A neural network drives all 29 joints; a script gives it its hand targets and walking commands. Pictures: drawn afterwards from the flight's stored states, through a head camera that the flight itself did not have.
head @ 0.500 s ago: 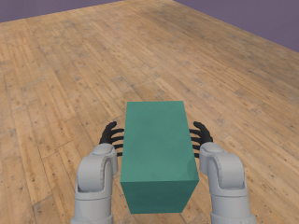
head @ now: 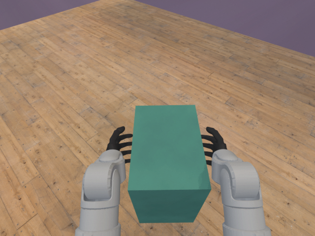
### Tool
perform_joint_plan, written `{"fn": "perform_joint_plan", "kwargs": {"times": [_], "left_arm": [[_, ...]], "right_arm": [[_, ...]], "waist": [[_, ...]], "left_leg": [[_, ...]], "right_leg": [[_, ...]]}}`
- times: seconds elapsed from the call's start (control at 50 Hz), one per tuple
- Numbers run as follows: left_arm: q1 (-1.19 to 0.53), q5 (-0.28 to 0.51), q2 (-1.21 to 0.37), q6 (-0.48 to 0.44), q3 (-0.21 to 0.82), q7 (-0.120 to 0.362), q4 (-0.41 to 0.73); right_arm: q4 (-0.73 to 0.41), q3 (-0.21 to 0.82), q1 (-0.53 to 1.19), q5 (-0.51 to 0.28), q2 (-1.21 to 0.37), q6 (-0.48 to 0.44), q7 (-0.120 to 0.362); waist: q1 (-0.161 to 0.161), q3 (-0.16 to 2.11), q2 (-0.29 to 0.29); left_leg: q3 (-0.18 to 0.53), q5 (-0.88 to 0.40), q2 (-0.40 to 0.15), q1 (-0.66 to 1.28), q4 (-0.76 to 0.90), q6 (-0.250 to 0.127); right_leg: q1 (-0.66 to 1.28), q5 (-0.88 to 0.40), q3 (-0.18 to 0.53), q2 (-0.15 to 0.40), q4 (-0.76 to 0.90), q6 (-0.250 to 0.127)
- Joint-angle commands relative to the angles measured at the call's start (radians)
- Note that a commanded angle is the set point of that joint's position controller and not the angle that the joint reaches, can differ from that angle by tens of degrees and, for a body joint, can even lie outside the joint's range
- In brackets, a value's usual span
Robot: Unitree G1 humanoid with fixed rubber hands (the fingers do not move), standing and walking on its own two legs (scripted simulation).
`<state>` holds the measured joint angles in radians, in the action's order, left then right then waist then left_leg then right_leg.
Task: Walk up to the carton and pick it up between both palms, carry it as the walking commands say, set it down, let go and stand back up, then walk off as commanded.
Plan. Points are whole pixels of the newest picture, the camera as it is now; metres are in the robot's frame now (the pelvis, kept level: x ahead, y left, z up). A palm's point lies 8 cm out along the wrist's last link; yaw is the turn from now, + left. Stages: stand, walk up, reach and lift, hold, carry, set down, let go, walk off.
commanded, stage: carry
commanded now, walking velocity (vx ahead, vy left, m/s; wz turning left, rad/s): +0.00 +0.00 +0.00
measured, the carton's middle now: (165, 167) +0.31 -0.01 +0.01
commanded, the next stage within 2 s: none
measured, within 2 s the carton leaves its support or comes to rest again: neither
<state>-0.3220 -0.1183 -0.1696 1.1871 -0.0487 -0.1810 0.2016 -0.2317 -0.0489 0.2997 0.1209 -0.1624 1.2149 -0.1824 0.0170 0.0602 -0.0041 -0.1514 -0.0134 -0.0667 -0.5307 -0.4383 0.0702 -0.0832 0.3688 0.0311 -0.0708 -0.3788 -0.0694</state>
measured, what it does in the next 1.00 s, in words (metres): walks ahead: left foot, then right foot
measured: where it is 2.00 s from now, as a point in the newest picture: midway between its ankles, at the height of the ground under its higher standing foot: outside the picture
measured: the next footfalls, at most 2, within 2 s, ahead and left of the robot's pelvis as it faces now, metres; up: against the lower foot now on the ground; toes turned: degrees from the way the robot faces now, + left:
left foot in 0.02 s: +0.18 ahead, +0.12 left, +0.00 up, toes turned +5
right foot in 0.30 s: +0.21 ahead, -0.10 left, +0.00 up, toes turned -14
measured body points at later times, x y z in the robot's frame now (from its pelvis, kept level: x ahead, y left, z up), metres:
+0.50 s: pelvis +0.18 -0.01 +0.00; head +0.18 -0.01 +0.45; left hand +0.50 +0.07 +0.08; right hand +0.46 -0.17 +0.08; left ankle +0.14 +0.11 -0.73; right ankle +0.17 -0.08 -0.73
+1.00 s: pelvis +0.17 +0.00 +0.00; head +0.16 +0.00 +0.45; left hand +0.48 +0.09 +0.08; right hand +0.45 -0.15 +0.08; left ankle +0.14 +0.11 -0.73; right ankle +0.17 -0.09 -0.73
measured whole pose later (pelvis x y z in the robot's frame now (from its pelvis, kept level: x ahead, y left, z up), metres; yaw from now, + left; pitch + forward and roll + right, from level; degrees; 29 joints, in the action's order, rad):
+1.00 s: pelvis +0.17 +0.00 +0.00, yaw -6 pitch +1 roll +0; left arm -0.27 -0.12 -0.15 1.17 -0.05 -0.17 0.14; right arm -0.13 -0.01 0.27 0.12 -0.15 1.18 -0.18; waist 0.02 0.07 0.00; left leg -0.19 0.33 -0.08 -0.18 -0.50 0.01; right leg -0.27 0.27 -0.17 0.02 -0.51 -0.05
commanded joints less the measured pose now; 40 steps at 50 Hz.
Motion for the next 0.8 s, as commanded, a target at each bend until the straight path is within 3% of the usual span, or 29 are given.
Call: {"fn": "perform_joint_plan", "kwargs": {"times": [0.0, 0.02, 0.04, 0.06, 0.08, 0.1, 0.14, 0.2, 0.24, 0.28, 0.3, 0.32, 0.34, 0.38, 0.42, 0.48, 0.6, 0.72, 0.78], "left_arm": [[-0.321, 0.386, -1.015, -0.004, 0.618, 0.262, 0.044], [-0.348, 0.391, -1.016, 0.002, 0.623, 0.265, 0.056], [-0.360, 0.386, -0.990, 0.010, 0.613, 0.262, 0.025], [-0.365, 0.389, -1.000, 0.007, 0.625, 0.261, 0.029], [-0.387, 0.400, -1.025, 0.002, 0.643, 0.263, 0.044], [-0.415, 0.410, -1.054, -0.002, 0.662, 0.260, 0.076], [-0.403, 0.405, -1.067, -0.010, 0.651, 0.250, 0.092], [-0.353, 0.397, -1.040, -0.010, 0.648, 0.241, 0.106], [-0.330, 0.398, -1.042, -0.004, 0.644, 0.244, 0.094], [-0.331, 0.405, -1.043, 0.003, 0.634, 0.255, 0.077], [-0.337, 0.409, -1.029, 0.009, 0.624, 0.263, 0.057], [-0.331, 0.403, -1.020, 0.010, 0.615, 0.271, 0.011], [-0.338, 0.402, -1.030, 0.011, 0.602, 0.275, -0.020], [-0.341, 0.400, -1.049, 0.011, 0.589, 0.278, -0.034], [-0.365, 0.397, -1.048, 0.004, 0.582, 0.275, -0.029], [-0.365, 0.376, -1.034, -0.008, 0.573, 0.265, -0.027], [-0.368, 0.365, -1.025, -0.023, 0.580, 0.256, -0.001], [-0.345, 0.358, -1.011, -0.037, 0.590, 0.254, 0.009], [-0.341, 0.357, -1.006, -0.041, 0.592, 0.255, 0.005]], "right_arm": [[-0.042, 0.645, 0.418, -0.402, -1.057, -0.034, 0.268], [-0.008, 0.612, 0.396, -0.402, -1.058, -0.033, 0.268], [0.023, 0.599, 0.391, -0.409, -1.044, -0.035, 0.264], [0.015, 0.606, 0.380, -0.402, -1.045, -0.040, 0.263], [0.008, 0.606, 0.390, -0.396, -1.060, -0.044, 0.264], [-0.039, 0.615, 0.425, -0.405, -1.070, -0.050, 0.265], [-0.100, 0.625, 0.481, -0.423, -1.075, -0.053, 0.267], [-0.097, 0.621, 0.425, -0.418, -1.042, -0.049, 0.266], [-0.094, 0.622, 0.410, -0.410, -1.026, -0.042, 0.268], [-0.073, 0.613, 0.405, -0.394, -1.018, -0.037, 0.267], [-0.045, 0.607, 0.390, -0.381, -1.014, -0.032, 0.266], [-0.049, 0.619, 0.411, -0.381, -1.011, -0.025, 0.265], [-0.038, 0.627, 0.441, -0.386, -1.019, -0.019, 0.267], [-0.034, 0.629, 0.475, -0.394, -1.039, -0.019, 0.268], [-0.018, 0.621, 0.496, -0.400, -1.049, -0.024, 0.267], [0.007, 0.613, 0.480, -0.398, -1.045, -0.041, 0.262], [-0.017, 0.618, 0.457, -0.392, -1.028, -0.065, 0.252], [-0.035, 0.623, 0.434, -0.385, -1.006, -0.083, 0.249], [-0.035, 0.623, 0.427, -0.382, -0.995, -0.088, 0.249]], "waist": [[0.020, 0.434, -0.023], [0.008, 0.490, -0.223], [0.005, 0.522, -0.305], [0.006, 0.511, -0.227], [0.010, 0.482, -0.153], [0.008, 0.433, -0.130], [0.001, 0.414, -0.163], [0.004, 0.399, -0.194], [-0.004, 0.381, -0.150], [-0.006, 0.367, -0.080], [-0.004, 0.364, -0.007], [-0.006, 0.359, 0.109], [-0.009, 0.343, 0.141], [-0.006, 0.336, 0.105], [-0.004, 0.350, 0.075], [-0.004, 0.385, 0.033], [0.002, 0.391, 0.018], [0.005, 0.385, -0.020], [0.006, 0.372, -0.025]], "left_leg": [[0.070, -0.413, -0.109, 0.666, 0.079, -0.043], [0.339, -0.840, -0.356, 0.881, -0.017, -0.144], [0.449, -0.922, -0.421, 0.969, -0.006, -0.272], [0.397, -0.795, -0.409, 0.893, 0.027, -0.275], [0.327, -0.665, -0.368, 0.827, 0.068, -0.243], [0.241, -0.570, -0.334, 0.728, 0.104, -0.211], [0.118, -0.490, -0.276, 0.607, 0.126, -0.192], [0.061, -0.359, -0.254, 0.580, 0.122, -0.190], [0.019, -0.236, -0.221, 0.532, 0.086, -0.158], [-0.001, -0.036, -0.178, 0.413, 0.033, -0.093], [-0.017, 0.114, -0.145, 0.327, -0.028, -0.058], [-0.010, 0.302, -0.076, 0.262, -0.069, -0.031], [-0.001, 0.362, -0.064, 0.256, -0.083, -0.025], [0.009, 0.267, -0.076, 0.259, -0.084, -0.013], [0.011, 0.070, -0.085, 0.309, -0.066, -0.017], [0.010, -0.123, -0.095, 0.373, -0.078, -0.025], [-0.007, -0.122, -0.076, 0.372, -0.078, -0.027], [0.014, -0.266, -0.109, 0.447, -0.066, -0.047], [0.019, -0.243, -0.116, 0.443, -0.065, -0.058]], "right_leg": [[-0.184, -0.533, -0.100, 0.068, -0.382, 0.040], [-0.415, 0.002, -0.121, -0.012, -0.544, 0.060], [-0.539, 0.151, -0.061, -0.017, -0.709, 0.076], [-0.542, 0.128, -0.034, 0.045, -0.734, 0.068], [-0.520, 0.088, -0.027, 0.084, -0.635, 0.063], [-0.466, 0.065, -0.039, 0.111, -0.490, 0.061], [-0.338, 0.039, -0.108, 0.080, -0.325, 0.062], [-0.246, -0.070, -0.172, 0.055, -0.123, 0.052], [-0.147, -0.260, -0.199, 0.067, 0.006, 0.045], [-0.013, -0.387, -0.148, 0.145, 0.055, 0.034], [0.046, -0.546, -0.048, 0.239, 0.027, 0.016], [0.046, -0.664, 0.061, 0.329, -0.006, -0.046], [0.046, -0.718, 0.071, 0.344, -0.017, -0.072], [0.048, -0.843, 0.028, 0.327, -0.058, -0.063], [0.036, -0.945, -0.038, 0.278, -0.105, -0.024], [0.047, -0.986, -0.070, 0.244, -0.143, 0.005], [0.090, -1.036, -0.077, 0.238, -0.160, 0.001], [0.031, -0.849, -0.100, 0.213, -0.158, 0.019], [0.022, -0.784, -0.103, 0.211, -0.154, 0.017]]}}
